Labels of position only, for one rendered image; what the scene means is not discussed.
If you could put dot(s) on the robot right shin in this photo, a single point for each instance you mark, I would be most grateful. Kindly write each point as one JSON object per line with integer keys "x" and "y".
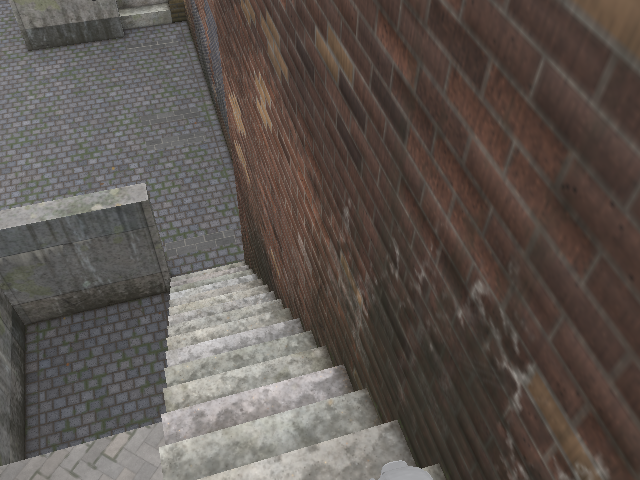
{"x": 394, "y": 465}

